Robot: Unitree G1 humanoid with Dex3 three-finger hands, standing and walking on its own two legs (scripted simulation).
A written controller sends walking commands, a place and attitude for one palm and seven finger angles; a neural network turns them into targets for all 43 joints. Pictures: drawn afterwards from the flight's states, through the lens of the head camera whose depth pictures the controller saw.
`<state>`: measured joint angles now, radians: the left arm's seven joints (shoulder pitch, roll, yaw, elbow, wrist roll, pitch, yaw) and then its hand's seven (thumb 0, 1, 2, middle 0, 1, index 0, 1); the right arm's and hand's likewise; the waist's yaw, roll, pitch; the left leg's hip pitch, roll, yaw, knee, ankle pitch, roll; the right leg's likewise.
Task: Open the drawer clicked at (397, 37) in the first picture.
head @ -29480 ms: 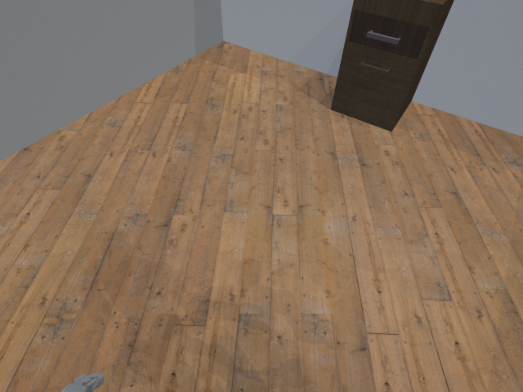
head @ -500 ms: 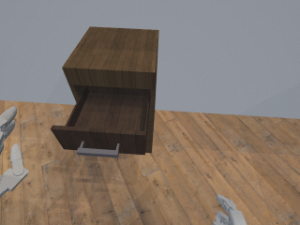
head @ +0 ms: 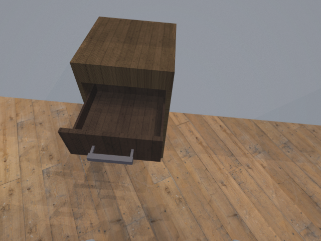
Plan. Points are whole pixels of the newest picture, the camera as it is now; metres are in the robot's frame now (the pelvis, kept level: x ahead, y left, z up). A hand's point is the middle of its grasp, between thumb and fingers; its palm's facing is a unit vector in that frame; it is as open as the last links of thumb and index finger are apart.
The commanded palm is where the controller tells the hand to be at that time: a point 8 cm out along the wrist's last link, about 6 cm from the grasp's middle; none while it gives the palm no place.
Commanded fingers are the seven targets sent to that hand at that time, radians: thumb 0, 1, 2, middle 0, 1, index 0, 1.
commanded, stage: let the arm hang, fingers relaxed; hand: left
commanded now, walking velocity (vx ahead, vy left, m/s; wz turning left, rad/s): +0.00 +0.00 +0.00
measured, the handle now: (111, 154) +0.45 +0.20 -0.21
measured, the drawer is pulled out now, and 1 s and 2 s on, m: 0.28 0.28 0.28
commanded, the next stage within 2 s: look to check the result in 0.82 s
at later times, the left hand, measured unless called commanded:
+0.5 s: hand out of the picture -0.05 +0.17 -0.16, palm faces +0.02 -0.98 -0.19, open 7.3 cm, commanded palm none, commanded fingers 0.00 0.90 0.90 -0.20 -0.30 -0.20 -0.30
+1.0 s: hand out of the picture -0.01 +0.15 -0.17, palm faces +0.03 -0.99 -0.16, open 7.3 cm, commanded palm none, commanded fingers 0.00 0.90 0.90 -0.20 -0.30 -0.20 -0.30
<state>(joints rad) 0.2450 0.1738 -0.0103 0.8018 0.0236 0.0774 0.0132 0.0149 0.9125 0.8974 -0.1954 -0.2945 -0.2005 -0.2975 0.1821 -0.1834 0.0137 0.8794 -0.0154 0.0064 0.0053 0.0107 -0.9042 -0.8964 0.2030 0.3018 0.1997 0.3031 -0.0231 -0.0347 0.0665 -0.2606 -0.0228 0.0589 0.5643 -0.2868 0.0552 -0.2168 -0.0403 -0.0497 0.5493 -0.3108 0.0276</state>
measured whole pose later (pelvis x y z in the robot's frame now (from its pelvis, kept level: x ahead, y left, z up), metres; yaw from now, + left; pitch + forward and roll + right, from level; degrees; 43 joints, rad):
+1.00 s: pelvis +0.01 +0.00 +0.01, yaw -1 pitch -2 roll +0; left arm 0.32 0.11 0.00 1.12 0.01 0.01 0.05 0.01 0.91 0.90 -0.20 -0.30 -0.20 -0.30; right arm 0.34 -0.11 0.00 1.13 0.00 -0.01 -0.04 0.01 -0.91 -0.90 0.20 0.30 0.20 0.30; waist -0.01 0.00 0.07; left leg -0.17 -0.02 0.07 0.44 -0.25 0.05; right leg -0.13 -0.03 -0.04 0.42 -0.27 0.02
